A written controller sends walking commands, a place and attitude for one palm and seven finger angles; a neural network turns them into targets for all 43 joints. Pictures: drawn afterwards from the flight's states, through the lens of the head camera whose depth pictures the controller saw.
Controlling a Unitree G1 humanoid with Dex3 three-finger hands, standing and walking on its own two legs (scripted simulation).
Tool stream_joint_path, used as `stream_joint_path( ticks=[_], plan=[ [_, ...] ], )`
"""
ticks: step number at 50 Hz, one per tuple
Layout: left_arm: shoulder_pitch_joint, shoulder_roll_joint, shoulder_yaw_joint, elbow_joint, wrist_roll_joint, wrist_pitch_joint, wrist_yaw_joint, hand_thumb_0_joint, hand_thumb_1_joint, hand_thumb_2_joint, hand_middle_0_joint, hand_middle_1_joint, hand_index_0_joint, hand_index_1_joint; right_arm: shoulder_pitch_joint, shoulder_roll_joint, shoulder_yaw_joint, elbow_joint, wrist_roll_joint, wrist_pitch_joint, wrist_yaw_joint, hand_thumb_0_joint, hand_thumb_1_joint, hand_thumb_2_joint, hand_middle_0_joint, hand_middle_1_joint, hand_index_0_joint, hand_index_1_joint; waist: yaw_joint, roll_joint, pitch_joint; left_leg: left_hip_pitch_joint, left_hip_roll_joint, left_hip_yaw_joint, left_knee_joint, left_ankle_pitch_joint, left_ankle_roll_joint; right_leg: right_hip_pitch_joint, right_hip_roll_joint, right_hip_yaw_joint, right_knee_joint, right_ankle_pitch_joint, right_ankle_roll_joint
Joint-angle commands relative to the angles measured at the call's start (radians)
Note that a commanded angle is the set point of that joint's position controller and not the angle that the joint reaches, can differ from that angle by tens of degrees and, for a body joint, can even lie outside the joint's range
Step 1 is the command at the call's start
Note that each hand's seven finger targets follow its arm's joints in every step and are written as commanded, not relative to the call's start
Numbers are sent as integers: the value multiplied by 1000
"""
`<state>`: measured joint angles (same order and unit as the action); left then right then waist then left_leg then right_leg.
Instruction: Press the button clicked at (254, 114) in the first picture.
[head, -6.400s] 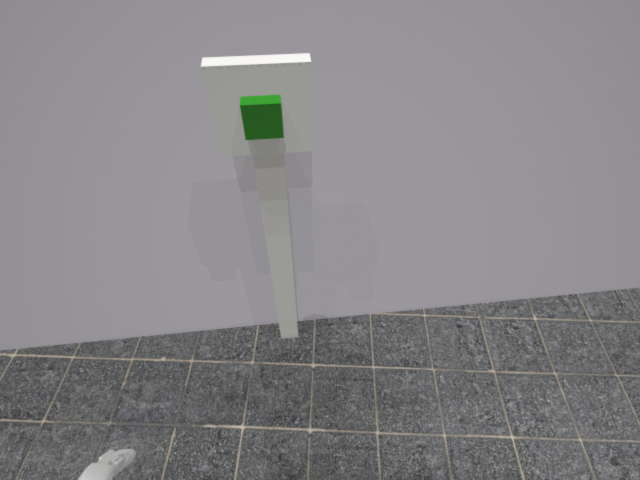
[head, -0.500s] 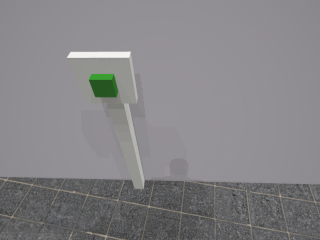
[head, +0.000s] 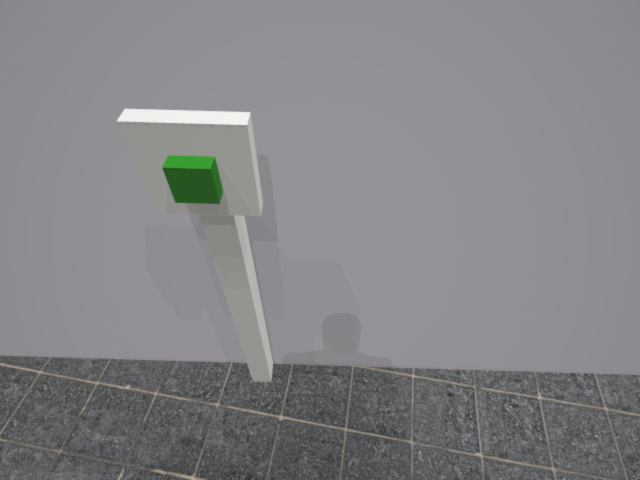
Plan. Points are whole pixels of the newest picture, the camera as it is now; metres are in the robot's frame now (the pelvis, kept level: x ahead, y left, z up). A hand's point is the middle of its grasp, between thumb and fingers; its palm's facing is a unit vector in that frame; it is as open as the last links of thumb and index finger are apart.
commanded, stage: look again from close up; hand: left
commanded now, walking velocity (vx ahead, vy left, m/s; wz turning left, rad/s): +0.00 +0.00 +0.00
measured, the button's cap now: (195, 178) +0.47 +0.21 +0.11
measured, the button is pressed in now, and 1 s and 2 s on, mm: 0 0 0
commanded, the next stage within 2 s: raise the hand and make a fist in 0.54 s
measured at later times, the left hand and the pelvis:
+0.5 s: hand out of the picture +0.06 +0.27 -0.15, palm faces +0.02 -0.95 -0.32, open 7.4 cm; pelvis -0.02 +0.04 +0.00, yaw +1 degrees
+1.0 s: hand out of the picture +0.13 +0.26 -0.05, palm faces +0.02 -1.00 -0.05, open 5.9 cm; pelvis -0.07 +0.03 -0.08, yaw +1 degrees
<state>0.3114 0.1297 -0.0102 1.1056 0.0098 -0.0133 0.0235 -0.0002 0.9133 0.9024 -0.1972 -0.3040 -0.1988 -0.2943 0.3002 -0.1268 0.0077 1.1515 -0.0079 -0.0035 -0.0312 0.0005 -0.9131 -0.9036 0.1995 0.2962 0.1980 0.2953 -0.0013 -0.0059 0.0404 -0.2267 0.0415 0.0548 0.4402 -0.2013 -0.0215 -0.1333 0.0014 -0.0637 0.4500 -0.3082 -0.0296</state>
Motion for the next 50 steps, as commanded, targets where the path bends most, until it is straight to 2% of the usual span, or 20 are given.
stream_joint_path(
  ticks=[1, 3, 5, 11, 21, 29, 31, 32, 33, 34, 35, 36, 37, 38, 40, 41, 43, 46, 48, 50],
  plan=[
    [7, 218, 49, -108, 9, -26, 18, 0, 900, 900, -200, -300, -200, -300, -25, -192, -48, -185, -16, -22, 0, 0, -900, -900, 200, 300, 200, 300, -14, 16, -13, -5, 44, -78, 70, 44, 41, -122, -152, 149, -82, 174, -24],
    [32, 198, 44, -110, 8, -31, 21, 0, 900, 900, -200, -300, -200, -300, 0, -157, -44, -171, -16, -28, -6, 0, -900, -900, 200, 300, 200, 300, -10, -41, -97, -18, 23, -70, 101, 105, 45, -17, -164, 149, -63, 390, -42],
    [32, 204, 50, -121, 10, -28, 21, 0, 900, 900, -200, -300, -200, -300, 7, -157, -47, -183, -14, -27, -4, 0, -900, -900, 200, 300, 200, 300, -9, -83, -113, -36, 13, -54, 92, 101, 47, 27, -165, 142, -24, 510, -47],
    [-1, 238, 60, -155, 8, -16, 22, 0, 900, 900, -200, -300, -200, -300, -50, -234, -68, -198, -8, -27, -6, 0, -900, -900, 200, 300, 200, 300, 0, 4, -54, 37, 65, -78, 75, 330, 74, -45, -111, 81, 17, 419, -24],
    [-116, 315, 57, -177, 9, -4, 1, 0, 900, 900, -200, -300, -200, -300, -172, -328, -67, -229, -14, -23, 16, 0, -900, -900, 200, 300, 200, 300, 4, 51, -1, -12, 78, -143, -63, 55, 77, -78, -98, 85, -63, 78, -6],
    [-137, 343, 48, -160, 9, -2, -9, 0, 900, 900, -200, -300, -200, -300, -190, -368, -60, -218, -13, -25, 27, 0, -900, -900, 200, 300, 200, 300, 4, 29, -54, -3, 87, -174, -136, -46, 70, -41, -106, 80, -84, 60, 2],
    [-133, 342, 47, -152, 10, -3, -9, 0, 900, 900, -200, -300, -200, -300, -190, -371, -59, -209, -12, -25, 28, 0, -900, -900, 200, 300, 200, 300, 5, 28, -60, 5, 90, -173, -141, -39, 70, -37, -109, 80, -90, 66, 4],
    [-24, 224, 23, -147, 13, -9, 34, 0, 900, 900, -200, -300, -200, -300, -159, -274, -42, -255, 5, -25, 18, 0, -900, -900, 200, 300, 200, 300, 19, -49, 15, -31, 79, -62, 51, 44, 29, -91, -143, 122, -108, 177, 21],
    [-763, 682, 500, -1424, -126, -215, 20, 0, 900, 900, -228, -330, -228, -330, -116, -324, -85, -532, 35, -129, -13, 0, -900, -900, 200, 300, 200, 300, -73, -28, -383, 158, -43, -107, -19, 189, 31, -109, -19, -29, 28, 276, -13],
    [-166, 506, 370, -1095, -88, -197, -23, 0, 900, 900, -255, -360, -255, -360, -217, -296, -60, -543, 33, -205, -44, 0, -900, -900, 200, 300, 200, 300, 53, 201, -284, 245, -2, -86, -4, 246, 40, -221, -2, -40, 85, 121, -15],
    [-182, 447, 311, -1113, -138, -202, -1, 0, 900, 900, -282, -390, -282, -390, -202, -311, -45, -508, 42, -224, -51, 0, -900, -900, 200, 300, 200, 300, 5, 193, -279, 133, -14, -104, -19, 90, 4, -199, -3, -68, 94, 48, -13],
    [54, 192, 173, -980, -146, -156, -20, 0, 900, 900, -310, -420, -310, -420, -141, -238, -48, -505, 54, -241, -39, 0, -900, -900, 200, 300, 200, 300, -22, 205, -164, 135, -5, -108, -37, -37, 22, -273, 4, -56, 82, 21, 3],
    [-119, 224, 208, -1136, -182, -199, -30, 0, 900, 900, -337, -450, -337, -450, -162, -266, -61, -563, 47, -256, -35, 0, -900, -900, 200, 300, 200, 300, -43, 176, -75, 21, -15, -141, -27, -176, 17, -293, 0, -49, 84, -4, 9],
    [-28, 246, 246, -1069, -189, -242, -51, 0, 900, 900, -365, -480, -365, -480, -162, -273, -74, -556, 40, -268, -40, 0, -900, -900, 200, 300, 200, 300, -34, 146, -63, -39, -19, -135, 8, -239, 19, -342, 6, -50, 97, -64, 9],
    [100, 191, 268, -933, -214, -341, -115, 0, 900, 900, -420, -540, -420, -540, -162, -267, -76, -573, 35, -275, -34, 0, -900, -900, 200, 300, 200, 300, -17, 12, -1, -201, -39, -136, 101, -298, 9, -460, 25, -74, 176, -155, 8],
    [99, 161, 262, -886, -234, -402, -160, 0, 900, 900, -447, -570, -447, -570, -170, -266, -77, -578, 30, -281, -27, 0, -900, -900, 200, 300, 200, 300, -15, -98, -8, -289, -40, -131, 166, -319, 6, -538, 28, -78, 233, -214, 13],
    [148, 156, 284, -817, -280, -530, -270, 0, 900, 900, -502, -630, -502, -630, -186, -261, -87, -604, 25, -304, -12, 0, -900, -900, 200, 300, 200, 300, 18, -172, -56, -429, -46, -107, 307, -338, 7, -650, 21, -49, 330, -331, 12],
    [105, 273, 369, -911, -359, -657, -448, 0, 900, 900, -585, -720, -585, -720, -180, -275, -93, -684, 34, -344, 11, 0, -900, -900, 200, 300, 200, 300, 45, -65, -246, -499, -57, -81, 450, -309, 15, -654, 1, 51, 393, -394, 1],
    [85, 346, 415, -1037, -384, -635, -495, 0, 900, 900, -640, -780, -640, -780, -192, -271, -85, -749, 42, -348, 4, 0, -900, -900, 200, 300, 200, 300, 72, 47, -363, -486, -50, -89, 447, -382, 27, -631, -3, 91, 407, -440, 4],
    [36, 369, 426, -1214, -412, -581, -472, 0, 900, 900, -695, -840, -695, -840, -195, -265, -76, -780, 48, -343, -11, 0, -900, -900, 200, 300, 200, 300, 66, 107, -391, -459, -35, -125, 410, -449, 35, -621, 9, 93, 420, -427, 6]
  ],
)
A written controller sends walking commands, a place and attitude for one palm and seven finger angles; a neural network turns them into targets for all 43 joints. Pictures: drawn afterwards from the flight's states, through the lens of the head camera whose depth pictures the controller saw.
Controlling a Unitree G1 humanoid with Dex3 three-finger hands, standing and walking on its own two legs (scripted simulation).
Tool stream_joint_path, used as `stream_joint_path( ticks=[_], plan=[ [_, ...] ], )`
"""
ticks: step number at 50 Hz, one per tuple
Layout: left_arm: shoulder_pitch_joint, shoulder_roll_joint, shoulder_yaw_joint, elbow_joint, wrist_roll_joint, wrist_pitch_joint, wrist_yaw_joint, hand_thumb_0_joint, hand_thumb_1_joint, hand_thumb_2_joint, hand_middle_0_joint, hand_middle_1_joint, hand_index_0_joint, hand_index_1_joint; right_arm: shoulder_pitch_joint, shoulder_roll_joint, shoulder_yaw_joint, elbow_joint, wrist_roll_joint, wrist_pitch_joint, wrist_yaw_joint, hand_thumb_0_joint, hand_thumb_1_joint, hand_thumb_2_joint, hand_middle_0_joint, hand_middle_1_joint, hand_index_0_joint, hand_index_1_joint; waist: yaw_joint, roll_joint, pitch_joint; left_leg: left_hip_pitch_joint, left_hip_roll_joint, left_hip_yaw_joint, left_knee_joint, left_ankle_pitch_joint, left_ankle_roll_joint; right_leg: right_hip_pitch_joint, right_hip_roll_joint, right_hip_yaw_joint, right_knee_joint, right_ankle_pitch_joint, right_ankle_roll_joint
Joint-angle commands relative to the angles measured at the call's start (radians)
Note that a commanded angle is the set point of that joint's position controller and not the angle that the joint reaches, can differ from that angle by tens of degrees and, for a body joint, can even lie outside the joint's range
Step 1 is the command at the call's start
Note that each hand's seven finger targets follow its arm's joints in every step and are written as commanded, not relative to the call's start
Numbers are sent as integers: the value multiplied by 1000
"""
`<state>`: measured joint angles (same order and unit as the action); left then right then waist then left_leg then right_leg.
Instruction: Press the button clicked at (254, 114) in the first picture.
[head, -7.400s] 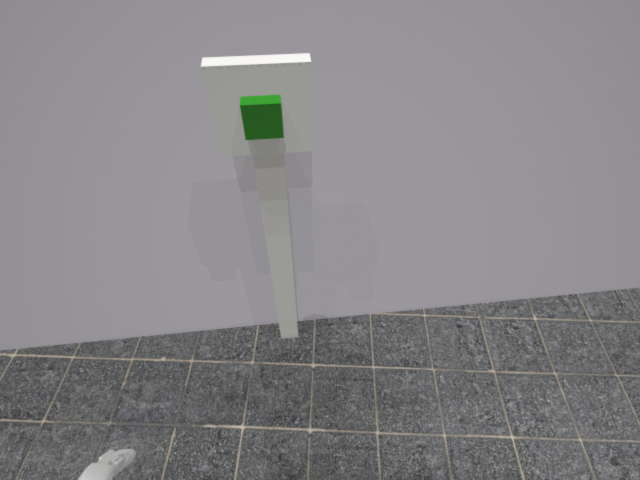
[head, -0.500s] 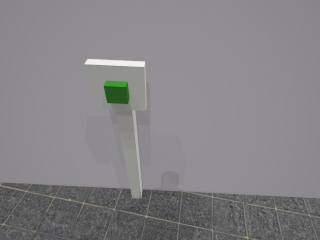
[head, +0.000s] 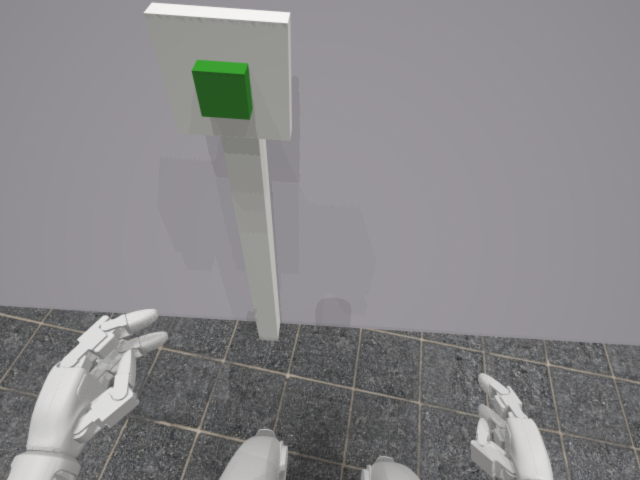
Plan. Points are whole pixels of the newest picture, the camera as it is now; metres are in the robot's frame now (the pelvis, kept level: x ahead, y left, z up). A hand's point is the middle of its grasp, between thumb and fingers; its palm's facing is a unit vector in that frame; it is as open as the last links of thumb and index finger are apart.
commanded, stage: raise the hand and make a fist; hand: left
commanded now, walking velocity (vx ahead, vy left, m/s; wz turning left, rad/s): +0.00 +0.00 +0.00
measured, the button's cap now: (224, 89) +0.55 +0.17 +0.19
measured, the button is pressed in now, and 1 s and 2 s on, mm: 0 0 0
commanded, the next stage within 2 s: aim a knuckle at the button in 1.64 s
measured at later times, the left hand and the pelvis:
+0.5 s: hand (121, 339) +0.24 +0.22 +0.10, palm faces +0.06 -1.00 -0.06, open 3.1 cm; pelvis +0.05 -0.01 +0.02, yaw +1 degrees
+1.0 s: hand (123, 300) +0.26 +0.21 +0.14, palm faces +0.02 -1.00 -0.05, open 3.1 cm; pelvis +0.05 +0.00 +0.04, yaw +1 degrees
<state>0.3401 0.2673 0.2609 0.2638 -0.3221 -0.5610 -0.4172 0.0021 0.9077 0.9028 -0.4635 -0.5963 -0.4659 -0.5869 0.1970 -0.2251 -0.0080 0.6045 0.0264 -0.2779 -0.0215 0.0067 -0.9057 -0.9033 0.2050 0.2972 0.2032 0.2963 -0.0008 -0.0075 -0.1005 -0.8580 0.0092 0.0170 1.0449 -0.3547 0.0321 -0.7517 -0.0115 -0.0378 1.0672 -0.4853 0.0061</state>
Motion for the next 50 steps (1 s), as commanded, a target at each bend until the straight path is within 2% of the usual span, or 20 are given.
stream_joint_path(
  ticks=[1, 3, 6, 9, 10, 14, 15, 18, 21, 25, 28, 30, 33, 38, 43, 45, 47, 48, 49, 50],
  plan=[
    [7, 223, 149, -457, -88, -5, -11, 0, 900, 900, -723, -870, -723, -870, -87, -158, -54, -248, 19, -64, -29, 0, -900, -900, 200, 300, 200, 300, 62, 146, -245, 200, 0, -93, -211, -305, -14, 9, 23, 66, -213, -237, -30],
    [2, 203, 137, -560, -84, 39, 46, 0, 900, 900, -777, -930, -777, -930, -67, -140, -45, -242, 24, -54, -49, 0, -900, -900, 200, 300, 200, 300, 31, 140, -189, 203, 3, -102, -222, -315, -5, 14, 28, 53, -233, -213, -28],
    [-4, 181, 95, -630, -31, 81, 116, 0, 900, 900, -860, -1020, -860, -1020, -40, -129, -38, -209, 16, -43, -70, 0, -900, -900, 200, 300, 200, 300, -8, 127, -126, 211, 12, -117, -210, -245, 4, -14, 43, 20, -225, -125, -29],
    [12, 151, 53, -553, 1, 132, 116, 0, 900, 900, -943, -1110, -943, -1110, -15, -131, -38, -175, 17, -34, -74, 0, -900, -900, 200, 300, 200, 300, -36, 119, -65, 224, 11, -113, -190, -152, 4, -24, 48, -1, -242, -46, -25],
    [38, 131, 41, -504, -4, 157, 99, 0, 900, 900, -970, -1140, -970, -1140, -13, -129, -36, -172, 17, -31, -75, 0, -900, -900, 200, 300, 200, 300, -38, 83, -53, 219, 9, -112, -184, -115, 5, -9, 53, -3, -254, -28, -25],
    [99, 173, 102, -469, -34, 246, 39, 0, 900, 900, -1080, -1260, -1080, -1260, -14, -133, -42, -189, 24, -25, -77, 0, -900, -900, 200, 300, 200, 300, 3, 48, -147, 261, 3, -77, -173, 56, 2, 95, 41, 9, -289, 91, -19],
    [132, 182, 126, -464, -44, 261, 36, 0, 900, 900, -1107, -1290, -1107, -1290, -26, -128, -43, -193, 23, -24, -75, 0, -900, -900, 200, 300, 200, 300, 24, 58, -169, 276, 0, -75, -175, 98, 2, 128, 43, 9, -287, 136, -21],
    [155, 191, 171, -571, -69, 254, 53, 0, 900, 900, -1190, -1380, -1190, -1380, -27, -112, -46, -208, 19, -23, -67, 0, -900, -900, 200, 300, 200, 300, 49, 75, -264, 357, -2, -63, -183, 239, -1, 204, 39, -9, -268, 316, -16],
    [187, 170, 168, -608, -72, 224, 89, 0, 900, 900, -1273, -1470, -1273, -1470, -24, -99, -48, -205, 15, -20, -57, 0, -900, -900, 200, 300, 200, 300, 47, 61, -247, 380, -1, -63, -192, 301, -4, 214, 46, -23, -258, 397, -14],
    [156, 134, 108, -572, -51, 219, 98, 0, 900, 900, -1300, -1500, -1300, -1500, -14, -113, -46, -193, 15, -5, -50, 0, -900, -900, 200, 300, 200, 300, 11, 55, -143, 369, 1, -68, -204, 269, -4, 171, 49, -31, -275, 359, -14],
    [118, 143, 84, -580, -42, 244, 82, 0, 900, 900, -1300, -1500, -1300, -1500, -7, -130, -43, -206, 21, -2, -58, 0, -900, -900, 200, 300, 200, 300, -2, 61, -134, 378, 2, -68, -230, 199, -2, 156, 45, -26, -308, 284, -12],
    [86, 166, 87, -601, -44, 254, 80, 0, 900, 900, -1300, -1500, -1300, -1500, -9, -134, -37, -207, 21, -5, -64, 0, -900, -900, 200, 300, 200, 300, -1, 58, -130, 387, 2, -70, -242, 187, 1, 182, 44, -14, -329, 268, -15],
    [72, 188, 112, -659, -45, 254, 90, 0, 900, 900, -1300, -1500, -1300, -1500, -8, -129, -32, -216, 25, -9, -70, 0, -900, -900, 200, 300, 200, 300, 13, 82, -186, 443, 3, -68, -267, 203, 1, 215, 41, -19, -340, 278, -17],
    [39, 180, 119, -628, -50, 281, 124, 0, 900, 900, -1300, -1500, -1300, -1500, -21, -124, -15, -211, 27, -2, -73, 0, -900, -900, 200, 300, 200, 300, 19, 87, -118, 444, 5, -71, -312, 153, -5, 231, 43, -28, -375, 229, -20],
    [-16, 163, 65, -604, -38, 353, 120, 0, 900, 900, -1300, -1500, -1300, -1500, -27, -132, -2, -216, 35, -3, -76, 0, -900, -900, 200, 300, 200, 300, 9, 85, -56, 461, 9, -77, -364, 84, -4, 237, 40, -26, -430, 168, -16],
    [-48, 177, 71, -591, -40, 378, 118, 0, 900, 900, -1300, -1500, -1300, -1500, -31, -137, 2, -216, 33, -6, -80, 0, -900, -900, 200, 300, 200, 300, 9, 37, -46, 462, 8, -79, -375, 74, 2, 255, 41, -19, -453, 155, -14],
    [-81, 196, 85, -625, -37, 387, 120, 0, 900, 900, -1300, -1500, -1300, -1500, -31, -138, 6, -220, 33, -10, -82, 0, -900, -900, 200, 300, 200, 300, 17, 69, -78, 493, 6, -74, -388, 87, 1, 278, 35, -17, -462, 165, -15],
    [-90, 203, 95, -613, -37, 394, 124, 0, 900, 900, -1300, -1500, -1300, -1500, -32, -137, 9, -219, 32, -11, -84, 0, -900, -900, 200, 300, 200, 300, 19, 48, -64, 490, 6, -76, -395, 85, 0, 284, 36, -19, -468, 163, -15],
    [-112, 200, 91, -642, -37, 389, 126, 0, 900, 900, -1300, -1500, -1300, -1500, -33, -136, 10, -217, 33, -14, -84, 0, -900, -900, 200, 300, 200, 300, 20, 74, -77, 514, 5, -74, -400, 96, 0, 289, 36, -19, -471, 172, -17],
    [-130, 218, 107, -638, -37, 392, 133, 0, 900, 900, -1300, -1500, -1300, -1500, -36, -137, 13, -212, 30, -15, -84, 0, -900, -900, 200, 300, 200, 300, 22, 63, -70, 510, 6, -77, -404, 94, 1, 299, 39, -18, -476, 169, -18]
  ],
)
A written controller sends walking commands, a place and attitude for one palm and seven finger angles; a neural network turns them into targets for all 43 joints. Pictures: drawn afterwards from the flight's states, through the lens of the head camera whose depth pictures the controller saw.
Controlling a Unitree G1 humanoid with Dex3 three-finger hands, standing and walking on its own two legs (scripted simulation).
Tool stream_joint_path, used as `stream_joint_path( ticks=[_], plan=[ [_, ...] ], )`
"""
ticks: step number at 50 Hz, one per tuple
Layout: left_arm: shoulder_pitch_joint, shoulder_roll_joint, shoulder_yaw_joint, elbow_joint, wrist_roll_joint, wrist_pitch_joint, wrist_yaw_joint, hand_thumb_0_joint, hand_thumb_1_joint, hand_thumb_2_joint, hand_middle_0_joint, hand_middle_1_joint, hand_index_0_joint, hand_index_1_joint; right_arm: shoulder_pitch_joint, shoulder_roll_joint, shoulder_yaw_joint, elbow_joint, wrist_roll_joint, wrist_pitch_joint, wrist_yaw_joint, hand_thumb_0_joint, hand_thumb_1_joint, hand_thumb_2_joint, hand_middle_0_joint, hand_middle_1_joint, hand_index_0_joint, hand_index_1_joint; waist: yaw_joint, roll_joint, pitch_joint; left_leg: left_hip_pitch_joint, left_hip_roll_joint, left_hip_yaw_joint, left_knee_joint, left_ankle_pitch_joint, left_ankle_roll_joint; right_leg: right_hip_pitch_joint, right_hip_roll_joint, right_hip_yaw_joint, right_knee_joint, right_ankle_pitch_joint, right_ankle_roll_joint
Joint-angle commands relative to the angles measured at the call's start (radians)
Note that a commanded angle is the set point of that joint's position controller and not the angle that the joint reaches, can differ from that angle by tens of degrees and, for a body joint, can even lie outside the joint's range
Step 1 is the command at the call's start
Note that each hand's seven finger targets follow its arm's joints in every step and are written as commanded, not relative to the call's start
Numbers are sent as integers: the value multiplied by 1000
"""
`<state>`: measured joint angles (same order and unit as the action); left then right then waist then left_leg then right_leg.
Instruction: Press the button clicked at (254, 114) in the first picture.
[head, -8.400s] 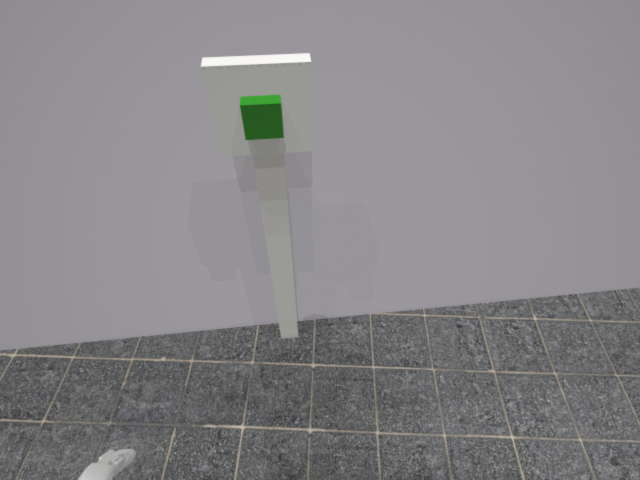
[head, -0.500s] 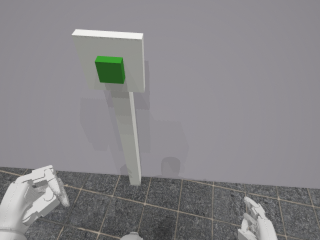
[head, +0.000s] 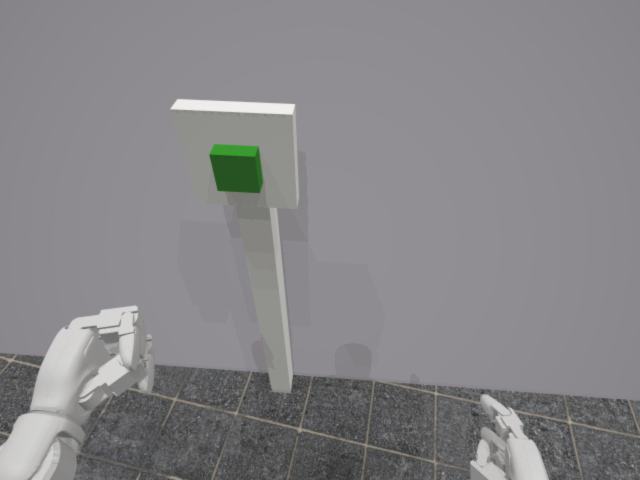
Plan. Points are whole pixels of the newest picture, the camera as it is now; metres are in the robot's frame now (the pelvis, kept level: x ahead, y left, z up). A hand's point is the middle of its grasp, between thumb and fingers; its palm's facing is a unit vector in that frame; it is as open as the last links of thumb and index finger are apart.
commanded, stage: raise the hand and make a fist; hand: left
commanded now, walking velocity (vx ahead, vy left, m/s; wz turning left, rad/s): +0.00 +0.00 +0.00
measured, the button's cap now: (238, 167) +0.50 +0.16 +0.15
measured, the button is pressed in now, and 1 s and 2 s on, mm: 0 0 0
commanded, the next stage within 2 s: aim a knuckle at the button in 0.64 s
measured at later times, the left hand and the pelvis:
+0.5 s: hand (149, 331) +0.23 +0.20 +0.13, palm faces +0.03 -1.00 -0.05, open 3.1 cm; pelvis +0.00 -0.01 +0.02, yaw +0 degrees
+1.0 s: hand (183, 309) +0.26 +0.17 +0.13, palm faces +0.00 -1.00 -0.04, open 3.1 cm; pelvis +0.01 -0.02 +0.02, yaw +0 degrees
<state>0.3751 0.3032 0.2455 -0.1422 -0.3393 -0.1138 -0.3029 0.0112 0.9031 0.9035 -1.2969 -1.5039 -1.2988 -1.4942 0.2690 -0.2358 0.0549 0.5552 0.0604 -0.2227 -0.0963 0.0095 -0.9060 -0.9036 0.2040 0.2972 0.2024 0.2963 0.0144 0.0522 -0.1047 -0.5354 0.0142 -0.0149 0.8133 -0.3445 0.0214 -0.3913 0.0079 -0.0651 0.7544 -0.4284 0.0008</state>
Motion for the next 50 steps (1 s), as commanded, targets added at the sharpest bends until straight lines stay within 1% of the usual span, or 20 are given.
stream_joint_path(
  ticks=[1, 4, 7, 10, 12, 14, 15, 16, 19, 20, 24, 25, 28, 31, 34, 35, 41, 45, 49, 50],
  plan=[
    [-182, 174, 116, -244, -20, -55, 21, 0, 900, 900, -1300, -1500, -1300, -1500, -112, -124, -47, -164, -2, -74, -9, 0, -900, -900, 200, 300, 200, 300, 8, 21, -67, 201, 0, -41, -180, 83, 10, -57, 16, 9, -169, 110, -12],
    [-207, 165, 111, -244, -20, -51, 31, 0, 900, 900, -1300, -1500, -1300, -1500, -111, -121, -44, -153, -1, -82, -9, 0, -900, -900, 200, 300, 200, 300, 7, 23, -60, 230, 1, -46, -202, 81, 7, -48, 17, 1, -179, 116, -14],
    [-230, 156, 91, -236, -12, -21, 30, 0, 900, 900, -1300, -1500, -1300, -1500, -115, -125, -44, -146, 2, -87, -8, 0, -900, -900, 200, 300, 200, 300, 9, 31, -54, 246, 0, -41, -216, 92, 7, -29, 16, 3, -195, 133, -13],
    [-241, 154, 84, -208, -12, 24, 26, 0, 900, 900, -1300, -1500, -1300, -1500, -121, -129, -42, -140, 4, -90, -10, 0, -900, -900, 200, 300, 200, 300, 12, -5, -31, 246, 0, -42, -232, 82, 10, -15, 17, 6, -221, 127, -10],
    [-286, 173, 91, -241, -5, 41, 31, 0, 900, 900, -1300, -1500, -1300, -1500, -127, -127, -41, -142, 5, -91, -12, 0, -900, -900, 200, 300, 200, 300, 17, 16, -42, 270, -2, -38, -245, 99, 9, 0, 11, 5, -227, 144, -11],
    [-249, 158, 93, -209, -1, 59, 35, 0, 900, 900, -1300, -1500, -1300, -1500, -125, -126, -39, -139, 3, -88, -11, 0, -900, -900, 200, 300, 200, 300, 23, 2, -28, 276, -2, -39, -257, 117, 7, 5, 14, -2, -229, 163, -13],
    [-231, 165, 111, -188, -5, 67, 39, 0, 900, 900, -1300, -1500, -1300, -1500, -122, -129, -41, -138, 2, -85, -9, 0, -900, -900, 200, 300, 200, 300, 27, -44, -29, 266, -2, -38, -254, 125, 9, 15, 18, -1, -236, 171, -10],
    [-228, 152, 100, -184, -4, 74, 37, 0, 900, 900, -1300, -1500, -1300, -1500, -128, -127, -41, -139, 3, -82, -8, 0, -900, -900, 200, 300, 200, 300, 26, -29, -20, 271, -4, -31, -257, 127, 9, 12, 14, 2, -238, 174, -9],
    [-255, 151, 106, -211, -4, 71, 41, 0, 900, 900, -1300, -1500, -1300, -1500, -130, -125, -43, -141, 0, -78, -8, 0, -900, -900, 200, 300, 200, 300, 24, -15, -43, 292, -8, -24, -257, 146, 8, 24, 13, 2, -238, 195, -8],
    [-257, 159, 115, -209, -5, 67, 44, 0, 900, 900, -1300, -1500, -1300, -1500, -129, -126, -43, -139, -1, -78, -6, 0, -900, -900, 200, 300, 200, 300, 23, -41, -41, 289, -8, -22, -250, 158, 11, 30, 16, 9, -244, 208, -7],
    [-285, 149, 96, -241, 6, 33, 47, 0, 900, 900, -1300, -1500, -1300, -1500, -126, -120, -43, -134, -3, -84, -5, 0, -900, -900, 200, 300, 200, 300, 17, 9, -52, 312, -11, -17, -250, 167, 10, 27, 12, 11, -242, 220, -8],
    [-284, 151, 97, -233, 4, 27, 46, 0, 900, 900, -1300, -1500, -1300, -1500, -123, -124, -44, -128, -6, -84, -5, 0, -900, -900, 200, 300, 200, 300, 12, -37, -48, 302, -9, -17, -243, 172, 13, 33, 15, 16, -247, 228, -5],
    [-288, 149, 87, -232, 13, 11, 40, 0, 900, 900, -1300, -1500, -1300, -1500, -127, -120, -45, -124, -3, -86, -6, 0, -900, -900, 200, 300, 200, 300, 12, 11, -45, 315, -12, -14, -246, 167, 12, 25, 10, 18, -248, 224, -7],
    [-276, 152, 88, -222, 14, 15, 35, 0, 900, 900, -1300, -1500, -1300, -1500, -129, -121, -46, -121, -2, -85, -6, 0, -900, -900, 200, 300, 200, 300, 13, 11, -44, 311, -13, -10, -244, 175, 12, 35, 8, 20, -250, 238, -7],
    [-260, 153, 101, -207, 7, 22, 33, 0, 900, 900, -1300, -1500, -1300, -1500, -133, -121, -47, -123, -1, -84, -8, 0, -900, -900, 200, 300, 200, 300, 18, -2, -53, 311, -14, -8, -244, 182, 11, 40, 7, 18, -248, 250, -4],
    [-250, 154, 105, -183, 0, 27, 32, 0, 900, 900, -1300, -1500, -1300, -1500, -129, -124, -46, -119, -3, -82, -8, 0, -900, -900, 200, 300, 200, 300, 15, -45, -30, 291, -14, -10, -239, 181, 14, 40, 9, 23, -257, 254, -1],
    [-342, 132, 73, -199, 5, 8, 36, 0, 900, 900, -1300, -1500, -1300, -1500, -134, -123, -51, -115, -2, -85, -10, 0, -900, -900, 200, 300, 200, 300, 4, -22, -60, 316, -16, -6, -232, 200, 14, 34, 6, 25, -243, 279, 1],
    [-400, 122, 46, -141, 20, -4, 47, 0, 900, 900, -1300, -1500, -1300, -1500, -121, -126, -51, -92, -2, -84, -12, 0, -900, -900, 200, 300, 200, 300, -12, -37, -36, 307, -14, -7, -227, 180, 15, 9, 8, 28, -247, 254, 2],
    [-447, 116, 30, -114, 41, -8, 63, 0, 900, 900, -1300, -1500, -1300, -1500, -131, -123, -54, -97, -3, -77, -11, 0, -900, -900, 200, 300, 200, 300, -8, -17, -59, 316, -18, -1, -231, 188, 13, 13, 0, 30, -236, 267, 1],
    [-449, 123, 38, -90, 40, -4, 71, 0, 900, 900, -1300, -1500, -1300, -1500, -126, -124, -53, -93, -5, -74, -9, 0, -900, -900, 200, 300, 200, 300, -6, -48, -53, 298, -16, -5, -229, 182, 14, 16, 2, 32, -239, 260, 2]
  ],
)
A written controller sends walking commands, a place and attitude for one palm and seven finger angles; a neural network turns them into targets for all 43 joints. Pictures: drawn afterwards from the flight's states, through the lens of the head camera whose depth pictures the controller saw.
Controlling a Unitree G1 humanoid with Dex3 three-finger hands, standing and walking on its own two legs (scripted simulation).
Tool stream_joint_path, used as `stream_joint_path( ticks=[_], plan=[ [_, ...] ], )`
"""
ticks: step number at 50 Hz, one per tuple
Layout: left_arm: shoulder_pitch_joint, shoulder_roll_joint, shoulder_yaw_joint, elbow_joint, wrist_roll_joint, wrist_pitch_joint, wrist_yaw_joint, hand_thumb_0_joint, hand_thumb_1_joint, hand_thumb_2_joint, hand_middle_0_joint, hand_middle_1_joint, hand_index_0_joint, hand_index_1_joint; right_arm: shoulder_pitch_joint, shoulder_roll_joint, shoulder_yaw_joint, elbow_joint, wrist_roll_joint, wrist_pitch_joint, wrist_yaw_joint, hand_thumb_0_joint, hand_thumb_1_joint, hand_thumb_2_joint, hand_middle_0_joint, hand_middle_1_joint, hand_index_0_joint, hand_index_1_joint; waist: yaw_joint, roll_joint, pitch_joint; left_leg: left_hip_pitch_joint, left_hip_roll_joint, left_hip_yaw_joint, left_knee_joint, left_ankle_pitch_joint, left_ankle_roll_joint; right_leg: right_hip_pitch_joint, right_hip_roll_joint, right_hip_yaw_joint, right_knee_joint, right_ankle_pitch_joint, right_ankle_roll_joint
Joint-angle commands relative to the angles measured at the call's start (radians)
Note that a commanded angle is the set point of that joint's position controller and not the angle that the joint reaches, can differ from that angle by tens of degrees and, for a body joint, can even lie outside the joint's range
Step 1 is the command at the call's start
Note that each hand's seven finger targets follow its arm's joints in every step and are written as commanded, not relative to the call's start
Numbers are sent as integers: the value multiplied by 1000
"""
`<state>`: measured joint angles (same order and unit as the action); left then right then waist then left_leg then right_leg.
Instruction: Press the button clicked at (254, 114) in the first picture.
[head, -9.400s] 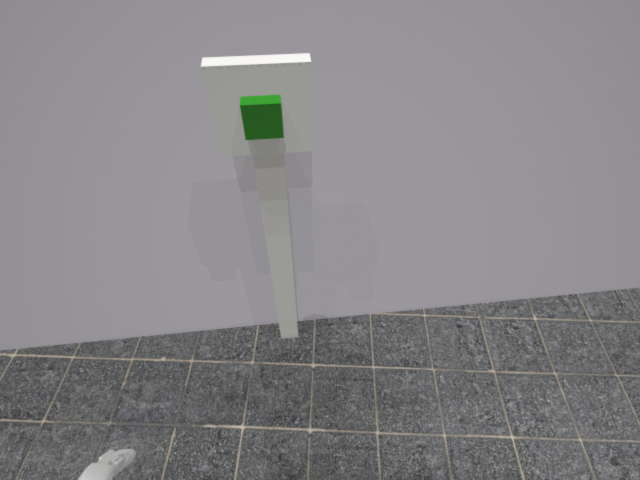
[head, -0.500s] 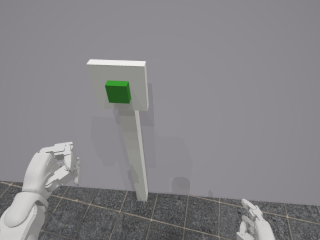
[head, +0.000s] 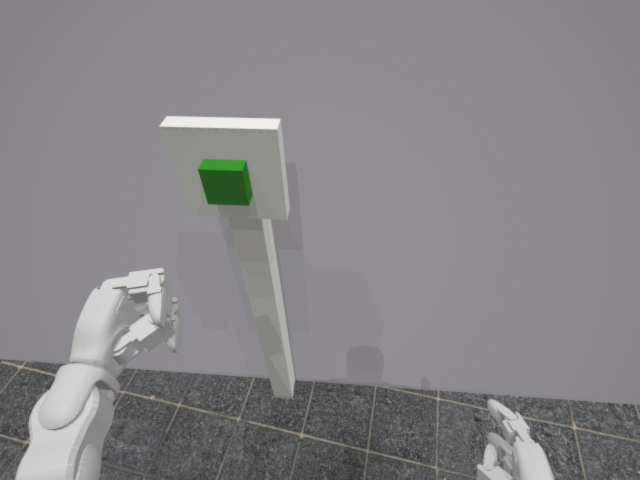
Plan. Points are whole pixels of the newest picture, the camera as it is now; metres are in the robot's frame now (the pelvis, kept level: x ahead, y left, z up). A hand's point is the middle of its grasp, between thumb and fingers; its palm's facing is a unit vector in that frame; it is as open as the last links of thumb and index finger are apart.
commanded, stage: aim a knuckle at the button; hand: left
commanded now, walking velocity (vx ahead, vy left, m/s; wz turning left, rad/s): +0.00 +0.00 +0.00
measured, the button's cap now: (227, 181) +0.49 +0.18 +0.13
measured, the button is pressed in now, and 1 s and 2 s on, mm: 0 0 0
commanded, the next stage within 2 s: none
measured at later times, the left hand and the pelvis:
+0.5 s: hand (216, 281) +0.32 +0.16 +0.10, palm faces -0.01 -1.00 -0.03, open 3.1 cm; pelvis +0.00 +0.00 +0.00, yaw -1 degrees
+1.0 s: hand (246, 240) +0.41 +0.14 +0.09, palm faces -0.01 -1.00 -0.01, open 3.1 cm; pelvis +0.00 +0.01 -0.01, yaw -2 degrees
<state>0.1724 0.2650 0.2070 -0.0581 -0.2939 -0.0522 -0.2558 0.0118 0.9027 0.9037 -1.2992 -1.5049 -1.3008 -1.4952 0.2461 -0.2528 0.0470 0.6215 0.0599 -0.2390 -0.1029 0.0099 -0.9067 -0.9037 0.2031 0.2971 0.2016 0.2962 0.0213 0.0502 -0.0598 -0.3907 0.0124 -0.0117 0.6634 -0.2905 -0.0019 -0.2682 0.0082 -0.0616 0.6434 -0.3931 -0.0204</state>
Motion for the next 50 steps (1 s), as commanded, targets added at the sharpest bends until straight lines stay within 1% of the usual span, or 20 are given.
stream_joint_path(
  ticks=[1, 3, 5, 8, 12, 13, 15, 18, 20, 24, 25, 34, 35, 39, 40, 41, 45, 47, 49, 50],
  plan=[
    [-260, 170, 84, -164, 0, -65, 30, 0, 900, 900, -1300, -1500, -1300, -1500, -107, -107, -47, -160, -3, -52, -3, 0, -900, -900, 200, 300, 200, 300, -11, -29, -110, 159, -14, -2, -80, 129, 36, -103, -1, 32, -128, 224, 22],
    [-298, 159, 79, -151, 4, -66, 44, 0, 900, 900, -1300, -1500, -1300, -1500, -110, -103, -46, -161, -6, -46, 0, 0, -900, -900, 200, 300, 200, 300, -9, -21, -128, 172, -14, -2, -82, 142, 34, -99, -1, 27, -120, 237, 20],
    [-324, 163, 82, -116, 6, -71, 56, 0, 900, 900, -1300, -1500, -1300, -1500, -107, -105, -46, -155, -7, -39, 2, 0, -900, -900, 200, 300, 200, 300, -12, -63, -130, 159, -12, -2, -80, 146, 35, -91, 1, 29, -121, 244, 22],
    [-348, 160, 86, -101, 13, -81, 67, 0, 900, 900, -1300, -1500, -1300, -1500, -109, -103, -51, -156, -9, -29, 8, 0, -900, -900, 200, 300, 200, 300, -7, -41, -184, 183, -15, 10, -74, 191, 34, -67, -2, 31, -104, 309, 21],
    [-371, 138, 57, -59, 24, -84, 75, 0, 900, 900, -1300, -1500, -1300, -1500, -103, -103, -54, -153, -6, -16, 18, 0, -900, -900, 200, 300, 200, 300, -12, -23, -165, 179, -11, 14, -70, 210, 31, -78, 1, 28, -98, 342, 19],
    [-389, 113, 31, -57, 27, -85, 75, 0, 900, 900, -1300, -1500, -1300, -1500, -100, -103, -55, -153, -6, -14, 19, 0, -900, -900, 200, 300, 200, 300, -19, -36, -165, 183, -12, 14, -69, 215, 32, -83, 2, 26, -96, 350, 20],
    [-391, 135, 49, -19, 32, -86, 83, 0, 900, 900, -1300, -1500, -1300, -1500, -94, -110, -60, -148, -7, -5, 19, 0, -900, -900, 200, 300, 200, 300, -20, -79, -154, 162, -10, 14, -65, 208, 34, -81, 4, 30, -100, 346, 23],
    [-461, 102, 15, -23, 42, -93, 96, 0, 900, 900, -1300, -1500, -1300, -1500, -94, -106, -61, -152, -7, 6, 21, 0, -900, -900, 200, 300, 200, 300, -26, -48, -172, 183, -10, 15, -66, 202, 32, -98, 3, 29, -93, 334, 21],
    [-511, 119, 19, 0, 53, -104, 115, 0, 900, 900, -1300, -1500, -1300, -1500, -91, -109, -59, -141, -8, 14, 21, 0, -900, -900, 200, 300, 200, 300, -34, -51, -144, 168, -7, 8, -67, 180, 32, -116, 7, 29, -96, 294, 18],
    [-611, 131, 23, 56, 69, -126, 141, 0, 900, 900, -1300, -1500, -1300, -1500, -87, -109, -59, -130, -12, 30, 22, 0, -900, -900, 200, 300, 200, 300, -38, -42, -182, 178, -9, 9, -66, 166, 30, -116, 3, 36, -90, 277, 15],
    [-639, 135, 23, 79, 71, -130, 145, 0, 900, 900, -1300, -1500, -1300, -1500, -80, -113, -59, -123, -15, 35, 22, 0, -900, -900, 200, 300, 200, 300, -46, -80, -181, 166, -8, 8, -60, 165, 34, -114, 5, 37, -92, 277, 19],
    [-748, 144, 33, 256, 76, -138, 133, 0, 900, 900, -1300, -1500, -1300, -1500, -47, -116, -68, -113, -11, 84, 29, 0, -900, -900, 200, 300, 200, 300, -42, -29, -251, 166, -13, 20, -38, 225, 29, -91, 4, 45, -73, 376, 13],
    [-750, 133, 20, 278, 79, -141, 133, 0, 900, 900, -1300, -1500, -1300, -1500, -38, -118, -68, -112, -12, 88, 32, 0, -900, -900, 200, 300, 200, 300, -49, -66, -246, 152, -11, 17, -34, 224, 32, -91, 7, 42, -72, 374, 15],
    [-845, 111, -2, 315, 82, -158, 140, 0, 900, 900, -1300, -1500, -1300, -1500, -22, -119, -73, -106, -10, 103, 37, 0, -900, -900, 200, 300, 200, 300, -64, -33, -236, 157, -11, 16, -26, 220, 30, -132, 10, 41, -65, 365, 13],
    [-885, 120, -4, 313, 88, -170, 147, 0, 900, 900, -1300, -1500, -1300, -1500, -13, -122, -74, -102, -12, 107, 39, 0, -900, -900, 200, 300, 200, 300, -72, -65, -238, 150, -9, 11, -20, 222, 33, -132, 11, 38, -62, 361, 13],
    [-878, 124, 9, 343, 91, -173, 154, 0, 900, 900, -1300, -1500, -1300, -1500, -11, -123, -78, -102, -13, 110, 39, 0, -900, -900, 200, 300, 200, 300, -64, -67, -246, 145, -8, 12, -20, 216, 31, -135, 11, 41, -59, 357, 14],
    [-999, 139, 8, 411, 108, -200, 182, 0, 900, 900, -1300, -1500, -1300, -1500, 12, -127, -79, -80, -17, 126, 41, 0, -900, -900, 200, 300, 200, 300, -85, -63, -242, 133, -6, 7, -10, 187, 33, -173, 14, 43, -55, 312, 14],
    [-1034, 149, 23, 455, 115, -213, 193, 0, 900, 900, -1300, -1500, -1300, -1500, 22, -127, -81, -74, -20, 132, 43, 0, -900, -900, 200, 300, 200, 300, -81, -70, -268, 130, -8, 6, -9, 182, 32, -170, 13, 43, -45, 307, 13],
    [-1022, 171, 47, 460, 121, -223, 198, 0, 900, 900, -1300, -1500, -1300, -1500, 27, -128, -82, -80, -23, 139, 47, 0, -900, -900, 200, 300, 200, 300, -65, -28, -314, 143, -8, 10, -6, 218, 30, -148, 13, 44, -32, 339, 8],
    [-979, 212, 91, 474, 123, -227, 200, 0, 900, 900, -1300, -1500, -1300, -1500, 38, -132, -85, -83, -28, 144, 50, 0, -900, -900, 200, 300, 200, 300, -45, -50, -348, 134, -8, 8, -2, 241, 30, -112, 14, 45, -24, 364, 7]
  ],
)
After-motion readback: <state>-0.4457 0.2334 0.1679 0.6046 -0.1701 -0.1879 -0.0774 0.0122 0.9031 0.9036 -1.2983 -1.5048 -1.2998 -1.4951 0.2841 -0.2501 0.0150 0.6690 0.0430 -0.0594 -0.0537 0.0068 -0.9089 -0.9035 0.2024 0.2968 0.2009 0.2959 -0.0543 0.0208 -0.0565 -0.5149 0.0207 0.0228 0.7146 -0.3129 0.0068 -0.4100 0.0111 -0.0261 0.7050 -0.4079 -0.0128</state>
